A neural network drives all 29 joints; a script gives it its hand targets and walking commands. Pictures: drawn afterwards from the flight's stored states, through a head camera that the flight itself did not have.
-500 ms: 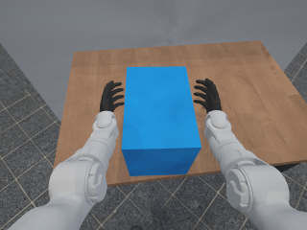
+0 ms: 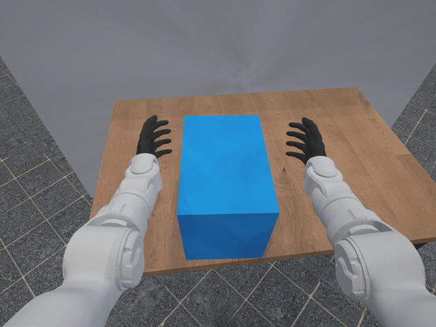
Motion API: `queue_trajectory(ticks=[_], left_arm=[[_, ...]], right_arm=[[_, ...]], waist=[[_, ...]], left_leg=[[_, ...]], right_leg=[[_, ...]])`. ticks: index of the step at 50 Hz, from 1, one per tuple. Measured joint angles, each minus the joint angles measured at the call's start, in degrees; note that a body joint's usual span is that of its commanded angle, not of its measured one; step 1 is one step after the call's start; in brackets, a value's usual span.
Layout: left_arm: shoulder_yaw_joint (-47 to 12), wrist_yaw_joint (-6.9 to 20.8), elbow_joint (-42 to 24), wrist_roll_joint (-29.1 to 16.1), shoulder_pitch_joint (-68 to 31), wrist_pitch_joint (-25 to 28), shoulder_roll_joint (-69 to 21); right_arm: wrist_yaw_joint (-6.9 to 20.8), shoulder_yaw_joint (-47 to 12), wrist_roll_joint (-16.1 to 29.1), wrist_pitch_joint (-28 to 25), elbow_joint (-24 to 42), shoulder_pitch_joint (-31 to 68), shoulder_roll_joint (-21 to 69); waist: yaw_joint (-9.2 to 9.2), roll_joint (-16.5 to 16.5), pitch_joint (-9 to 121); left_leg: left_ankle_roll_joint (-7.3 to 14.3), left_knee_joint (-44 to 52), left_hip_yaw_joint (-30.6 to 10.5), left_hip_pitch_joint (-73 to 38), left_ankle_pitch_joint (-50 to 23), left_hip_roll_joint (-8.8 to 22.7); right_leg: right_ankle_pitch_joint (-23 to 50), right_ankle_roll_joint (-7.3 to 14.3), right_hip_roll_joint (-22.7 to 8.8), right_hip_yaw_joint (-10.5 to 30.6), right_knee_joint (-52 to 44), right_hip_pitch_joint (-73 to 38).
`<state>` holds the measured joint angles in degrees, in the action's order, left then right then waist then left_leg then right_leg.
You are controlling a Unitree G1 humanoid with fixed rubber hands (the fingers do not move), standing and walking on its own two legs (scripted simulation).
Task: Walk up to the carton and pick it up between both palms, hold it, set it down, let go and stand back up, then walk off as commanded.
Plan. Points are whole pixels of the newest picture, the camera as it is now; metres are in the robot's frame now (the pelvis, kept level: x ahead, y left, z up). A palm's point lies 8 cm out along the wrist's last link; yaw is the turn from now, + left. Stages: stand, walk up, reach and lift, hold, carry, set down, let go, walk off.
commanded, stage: set down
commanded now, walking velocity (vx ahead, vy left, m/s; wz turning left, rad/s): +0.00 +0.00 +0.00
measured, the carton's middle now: (223, 186) +0.45 +0.01 -0.04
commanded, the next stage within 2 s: none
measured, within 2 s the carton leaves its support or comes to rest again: neither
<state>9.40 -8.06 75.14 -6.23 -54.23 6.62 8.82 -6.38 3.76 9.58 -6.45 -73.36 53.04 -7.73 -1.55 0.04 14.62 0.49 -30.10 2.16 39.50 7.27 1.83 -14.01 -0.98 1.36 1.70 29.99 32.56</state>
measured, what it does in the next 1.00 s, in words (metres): stands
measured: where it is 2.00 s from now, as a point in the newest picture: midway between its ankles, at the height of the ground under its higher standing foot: outside the picture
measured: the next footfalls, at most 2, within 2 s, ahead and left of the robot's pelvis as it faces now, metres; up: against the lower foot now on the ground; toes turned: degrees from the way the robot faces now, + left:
none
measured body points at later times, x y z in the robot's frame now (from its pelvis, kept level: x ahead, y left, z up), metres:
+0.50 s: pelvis -0.01 +0.00 +0.00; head +0.00 +0.02 +0.45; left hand +0.39 +0.19 +0.04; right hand +0.38 -0.18 +0.05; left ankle +0.06 +0.10 -0.73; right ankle -0.01 -0.14 -0.73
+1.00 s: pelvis -0.01 +0.00 +0.00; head +0.00 +0.01 +0.45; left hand +0.32 +0.20 -0.01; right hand +0.31 -0.19 +0.00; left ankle +0.06 +0.10 -0.73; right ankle -0.01 -0.14 -0.73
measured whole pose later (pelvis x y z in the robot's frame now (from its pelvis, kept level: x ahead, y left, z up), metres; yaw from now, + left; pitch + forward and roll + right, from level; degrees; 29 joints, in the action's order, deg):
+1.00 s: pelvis -0.01 +0.00 +0.00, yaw +0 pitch +7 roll -1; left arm 3.2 -4.8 57.4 -9.4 -18.7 19.4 8.8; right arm -3.4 -3.8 11.2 -18.6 -55.9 17.7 -7.8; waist -1.5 -0.2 8.8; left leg 0.5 -30.1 2.2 29.3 8.3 1.8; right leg -15.0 -1.0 1.4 1.7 29.9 22.4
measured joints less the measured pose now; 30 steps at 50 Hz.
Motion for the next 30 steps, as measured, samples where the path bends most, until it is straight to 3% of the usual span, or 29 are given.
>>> queue_trajectory(ticks=[16, 30], left_arm=[[-0.9, 1.3, -2.6, -0.1, 7.4, -0.1, 0.0], [-3.7, 2.1, -10.4, -2.2, 20.2, 5.2, 0.0]], right_arm=[[0.4, -3.9, 1.1, 0.4, 4.0, -8.2, -0.1], [2.0, -5.1, 1.6, -5.2, 9.1, -19.5, -0.1]], waist=[[0.00, 0.0, -2.7], [0.00, 0.0, -3.1]], left_leg=[[0.0, 0.0, 0.0, -5.0, 0.2, 0.0], [0.0, 0.0, 0.0, -6.2, 0.2, 0.0]], right_leg=[[-0.2, 0.0, 0.0, 0.0, -0.1, -5.0], [-0.2, 0.0, 0.0, 0.0, -0.1, -6.2]])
